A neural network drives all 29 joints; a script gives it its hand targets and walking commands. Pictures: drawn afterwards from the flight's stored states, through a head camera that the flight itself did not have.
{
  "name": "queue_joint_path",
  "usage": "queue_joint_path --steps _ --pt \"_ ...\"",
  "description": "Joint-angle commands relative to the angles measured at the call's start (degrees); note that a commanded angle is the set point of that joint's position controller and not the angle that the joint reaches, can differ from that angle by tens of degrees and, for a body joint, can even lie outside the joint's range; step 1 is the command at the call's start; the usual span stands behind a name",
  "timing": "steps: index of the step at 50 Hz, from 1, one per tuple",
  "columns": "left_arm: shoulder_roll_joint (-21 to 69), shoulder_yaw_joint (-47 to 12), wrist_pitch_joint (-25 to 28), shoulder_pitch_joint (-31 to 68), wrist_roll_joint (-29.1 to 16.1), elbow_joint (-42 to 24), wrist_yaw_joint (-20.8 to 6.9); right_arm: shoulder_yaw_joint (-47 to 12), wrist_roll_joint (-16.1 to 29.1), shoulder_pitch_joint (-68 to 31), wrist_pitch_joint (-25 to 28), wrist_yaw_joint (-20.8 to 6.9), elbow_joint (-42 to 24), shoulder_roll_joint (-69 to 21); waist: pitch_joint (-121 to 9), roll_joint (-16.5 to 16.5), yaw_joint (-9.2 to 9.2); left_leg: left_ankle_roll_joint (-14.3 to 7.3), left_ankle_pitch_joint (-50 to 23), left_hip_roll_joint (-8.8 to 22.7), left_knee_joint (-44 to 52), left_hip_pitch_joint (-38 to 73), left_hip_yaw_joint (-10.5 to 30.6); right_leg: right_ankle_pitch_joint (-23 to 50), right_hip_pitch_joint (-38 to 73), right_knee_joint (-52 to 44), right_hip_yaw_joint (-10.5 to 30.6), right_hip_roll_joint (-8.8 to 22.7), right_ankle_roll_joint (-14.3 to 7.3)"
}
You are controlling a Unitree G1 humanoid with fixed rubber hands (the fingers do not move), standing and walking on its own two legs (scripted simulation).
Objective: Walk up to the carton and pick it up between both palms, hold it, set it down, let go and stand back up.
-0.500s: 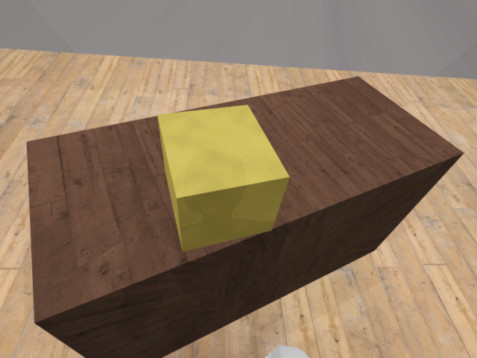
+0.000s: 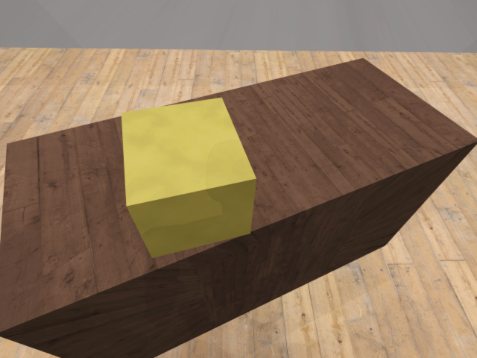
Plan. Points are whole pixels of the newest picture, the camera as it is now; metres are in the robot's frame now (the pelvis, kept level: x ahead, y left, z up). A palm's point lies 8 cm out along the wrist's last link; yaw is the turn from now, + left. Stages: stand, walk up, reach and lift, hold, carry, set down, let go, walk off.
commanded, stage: walk up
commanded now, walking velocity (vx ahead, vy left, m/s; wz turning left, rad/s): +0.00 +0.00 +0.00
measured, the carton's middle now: (188, 175) +0.47 +0.10 +0.00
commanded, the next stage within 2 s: none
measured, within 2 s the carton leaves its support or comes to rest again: neither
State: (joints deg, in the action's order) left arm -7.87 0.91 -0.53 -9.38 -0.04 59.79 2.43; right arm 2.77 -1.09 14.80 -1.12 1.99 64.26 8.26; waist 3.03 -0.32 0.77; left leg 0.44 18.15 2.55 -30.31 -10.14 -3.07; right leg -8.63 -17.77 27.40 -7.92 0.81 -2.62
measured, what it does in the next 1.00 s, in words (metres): steps on the spot: left foot, then right foot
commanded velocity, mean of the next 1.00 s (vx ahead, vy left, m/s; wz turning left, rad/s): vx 0.07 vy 0.00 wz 0.05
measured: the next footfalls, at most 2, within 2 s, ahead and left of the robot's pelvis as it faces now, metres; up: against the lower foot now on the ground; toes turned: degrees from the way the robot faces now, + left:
left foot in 0.44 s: +0.02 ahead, +0.21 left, +0.00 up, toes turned +6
right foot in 0.88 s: +0.09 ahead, -0.04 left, +0.00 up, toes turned -2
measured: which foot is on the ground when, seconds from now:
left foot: down 0.00-0.14, up 0.16-0.42, down 0.44-1.00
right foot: down 0.00-0.44, up 0.46-0.86, down 0.88-1.00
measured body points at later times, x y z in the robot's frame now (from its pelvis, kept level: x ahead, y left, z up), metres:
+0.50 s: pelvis -0.03 +0.08 -0.01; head -0.04 +0.11 +0.44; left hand -0.03 +0.35 -0.17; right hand -0.03 -0.16 -0.15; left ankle -0.08 +0.20 -0.73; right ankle +0.05 -0.08 -0.70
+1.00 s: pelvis +0.04 +0.07 +0.00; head +0.08 +0.04 +0.45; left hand +0.11 +0.28 -0.14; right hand -0.02 -0.12 -0.17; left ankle -0.07 +0.20 -0.72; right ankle +0.05 -0.03 -0.73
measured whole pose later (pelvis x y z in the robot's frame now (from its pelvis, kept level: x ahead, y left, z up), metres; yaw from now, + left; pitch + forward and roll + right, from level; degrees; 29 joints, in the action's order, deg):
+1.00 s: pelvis +0.04 +0.07 +0.00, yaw +4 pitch +0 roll -1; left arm -5.4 0.4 0.5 -6.9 0.1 59.6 1.7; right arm 1.0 0.0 22.3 1.1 2.7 62.4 5.7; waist 5.0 -4.5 3.8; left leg 0.3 27.4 3.5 -33.2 -7.5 -1.7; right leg -14.3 -14.5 28.3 -6.1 0.5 -1.7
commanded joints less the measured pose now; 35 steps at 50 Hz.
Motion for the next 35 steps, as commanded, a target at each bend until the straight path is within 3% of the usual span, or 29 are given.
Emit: queue_joint_path --steps 1,2,3,5,6,7,8,9,10,12,13,16,17,18,19,20,21,22,23,24,25,27,28,29,30,31,32,33,35 --pt "-4.39 1.31 0.05 -3.04 -0.43 -1.78 -0.59 0.02 0.23 3.83 1.06 -0.1 -0.52 4.36 1.67 -11.23 -1.87 -3.41 2.68 6.61 16.95 -11.28 8.84 -0.68 9.38 -5.43 5.91 4.78 1.06" --pt "-5.09 1.41 0.21 -4.31 -0.17 -1.15 -0.69 -0.19 0.21 1.97 1.36 -0.1 -1.05 3.59 2.16 -11.86 -2.64 -2.61 1.23 5.9 17.67 -11.57 7.25 1.86 10.85 -4.64 6.69 5.16 1.19" --pt "-5.73 1.46 0.44 -6.15 0.05 -0.08 -0.84 -0.16 0.3 1.58 1.56 0.01 -1.61 3.16 1.68 -9.49 -3.07 -2.18 -1.98 5.32 16.96 -8.5 6.06 3.18 9.74 -4.77 7.54 5.58 1.01" --pt "-6.37 1.75 0.74 -6.12 0.08 0.65 -1.03 -0.3 0.65 4.37 1.88 0.28 -1.03 3.29 0.28 -6.93 -2.1 -2.11 -3.6 4.68 16.19 -6.56 5.84 2.88 10.84 -6.33 8.33 6.41 0.74" --pt "-14.95 4.91 0.4 -8.35 1.29 -0.45 1.06 2.99 0.39 1.32 0.02 -0.24 -3.05 11.95 3.11 -12.75 -4.87 -0.2 0.87 0.19 3.9 -18.53 0.83 -2.67 17.13 -6.14 14.71 16.25 -0.5" --pt "-20.15 6.09 -0.05 -13.52 1.24 0.57 2.16 3.2 -0.24 0.96 -0.85 -0.73 -5.37 10.36 0.2 -1.17 -5.96 1.44 9.1 -2.13 -10.81 -22.09 -0.92 -8.66 18.0 -13.61 27.57 26.92 -5.11" --pt "-20.68 6.24 -0.61 -15.29 1.0 1.55 2.86 3.62 -1.07 0.66 -1.84 -1.2 -6.81 9.13 0.04 5.42 -6.34 1.03 13.55 -0.41 -23.82 -19.84 0.56 -12.29 10.04 -17.79 32.6 33.11 -8.76" --pt "-18.62 6.13 -1.0 -13.12 1.34 1.51 3.06 3.58 -1.57 -0.22 -2.4 -1.92 -7.84 7.44 1.47 7.09 -5.26 0.49 11.71 1.15 -30.42 -17.32 3.06 -17.08 1.69 -20.08 31.11 32.41 -9.68" --pt "-16.23 5.93 -0.95 -8.65 1.42 -0.21 2.8 3.06 -1.52 1.2 -2.28 -2.62 -8.19 5.34 0.98 8.69 -3.46 0.52 9.48 1.55 -33.74 -16.51 4.44 -19.12 -1.44 -20.42 25.93 29.06 -8.57" --pt "-13.61 5.25 -0.64 -2.71 1.7 -1.92 2.4 3.74 -1.42 4.56 -1.78 -3.34 -8.24 5.4 -2.28 10.69 -0.48 0.54 4.93 0.9 -36.4 -12.72 5.06 -14.37 -5.18 -18.72 15.75 22.44 -4.58" --pt "-11.69 4.62 -0.5 -1.98 2.13 -1.83 1.68 3.6 -1.46 6.08 -1.66 -3.19 -7.95 5.06 -3.02 12.87 0.65 0.28 2.79 0.78 -33.1 -9.84 5.01 -12.16 -7.25 -17.64 13.14 18.84 -2.37" --pt "-13.23 5.39 -0.53 0.63 2.38 -3.23 1.3 3.27 -0.37 8.13 -1.93 -2.66 -8.02 4.92 -4.3 15.73 1.25 1.31 5.05 0.1 -19.11 -7.34 1.04 -9.78 -5.22 -15.39 7.81 16.15 -0.88" --pt "-11.68 4.63 -0.54 0.06 0.93 -1.86 0.21 2.41 0.11 12.62 -0.71 -3.19 -8.32 3.39 -9.94 25.6 5.51 1.66 10.21 -1.39 -10.56 1.47 -2.66 -28.93 -7.92 -17.0 4.9 9.83 -0.47" --pt "-12.95 5.37 -1.12 2.3 1.02 -2.76 0.0 2.43 0.03 16.81 -0.38 -3.18 -6.17 5.47 -8.84 24.85 6.96 1.67 7.7 -3.12 -6.12 9.22 -6.58 -36.28 -14.49 -15.34 4.75 9.05 0.08" --pt "-12.97 5.68 -1.49 3.42 1.63 -3.3 -0.03 2.33 -0.04 21.81 -0.21 -2.75 -3.17 6.29 -6.51 17.99 9.11 2.21 4.28 -4.14 -2.73 15.63 -8.02 -40.71 -20.19 -9.1 3.43 7.74 0.65" --pt "-11.41 5.24 -1.64 4.8 2.01 -3.87 -0.01 1.95 -0.06 26.54 -0.03 -2.15 -0.13 6.7 -2.94 4.49 11.27 2.8 4.11 -4.25 1.9 15.31 -6.89 -40.1 -23.08 2.1 0.0 4.41 1.29" --pt "-6.13 3.64 -1.5 5.27 2.0 -4.5 -0.48 0.99 -0.43 27.85 0.43 -1.47 0.81 6.07 2.94 -14.41 11.45 1.22 16.18 2.91 10.67 6.3 5.82 -38.38 -26.27 20.88 -4.2 -0.69 1.86" --pt "-1.86 2.62 -1.53 4.82 2.11 -7.01 -1.31 0.17 -0.56 23.36 0.71 -0.69 -1.66 8.58 7.09 -24.29 7.95 -2.12 39.91 17.94 21.19 -3.7 33.81 -29.1 -33.92 34.31 4.38 -0.72 3.34" --pt "-2.78 3.02 -1.49 2.07 2.02 -8.08 -2.26 -0.04 -0.06 16.18 0.88 0.01 -4.13 11.22 11.86 -20.29 3.38 -5.26 46.09 22.48 31.71 -11.27 41.57 -19.4 -32.65 31.9 10.53 1.78 3.0" --pt "-5.94 4.19 -1.05 1.73 1.57 -8.05 -3.04 0.54 0.34 10.77 1.12 -0.1 -5.59 13.76 12.54 -18.78 1.45 -7.55 46.04 22.47 35.85 -13.91 44.01 -14.79 -30.57 31.11 11.18 4.02 3.39" --pt "-8.18 4.57 -0.24 0.96 0.65 -7.36 -3.68 0.14 0.33 5.39 1.87 -0.75 -7.96 13.21 11.89 -13.73 -1.37 -6.2 34.27 18.72 33.25 -11.2 37.65 -9.14 -28.21 31.36 11.0 4.87 3.6" --pt "-8.71 4.53 0.73 -3.4 1.33 -3.51 -4.58 0.18 0.18 3.26 3.94 -1.37 -8.67 11.6 5.9 -8.41 -2.31 -3.68 4.15 11.39 25.41 0.22 20.73 0.14 -25.44 32.43 7.75 3.59 4.02" --pt "-8.33 4.41 0.56 -5.48 1.29 -2.59 -4.8 0.13 0.11 5.03 4.98 -1.28 -7.88 11.15 3.6 -8.27 -2.27 -2.75 -2.92 11.34 23.02 3.18 14.47 1.59 -24.93 33.05 6.84 3.36 4.25" --pt "-9.63 4.94 -0.63 -4.58 2.15 -2.02 -4.78 1.28 -0.01 9.5 5.62 -0.71 -7.27 12.8 5.76 -2.05 -0.42 -1.34 -17.54 16.58 18.53 5.66 17.31 2.61 -29.17 36.51 7.64 3.5 4.85" --pt "-8.69 4.72 -1.61 -5.23 0.72 -2.27 -3.55 -0.07 0.51 9.09 5.84 0.1 -7.63 9.91 8.58 -2.51 -2.37 0.29 -59.19 17.72 11.12 1.75 13.3 -0.95 -24.22 34.71 8.24 3.16 5.23" --pt "-7.05 4.29 -1.97 -5.29 0.74 -2.41 -3.25 -0.1 0.6 12.03 6.13 0.27 -6.82 8.2 5.35 -5.53 -1.8 1.08 -70.4 16.7 8.4 3.23 10.55 -2.05 -21.4 33.43 7.78 2.52 4.88" --pt "-5.39 4.03 -2.25 -4.25 0.95 -3.4 -3.16 -0.56 0.4 15.52 6.04 0.61 -5.57 7.14 3.66 -7.92 -1.02 1.36 -72.35 15.91 8.02 4.91 9.58 -2.65 -20.83 33.86 7.62 1.69 4.67" --pt "-4.63 3.83 -2.61 -3.94 0.98 -3.93 -3.17 -0.59 0.27 17.19 5.78 1.01 -5.35 6.99 1.8 -9.68 -0.59 0.79 -67.67 14.96 8.11 5.25 8.06 -2.22 -19.68 34.06 7.35 1.27 5.03" --pt "-3.78 3.19 -3.34 0.94 1.34 -5.84 -3.15 -0.73 0.04 21.53 5.14 1.46 -4.61 6.27 0.18 -12.47 2.32 -0.7 -60.34 14.19 8.28 6.58 9.3 -2.07 -19.58 32.21 6.74 0.91 5.11"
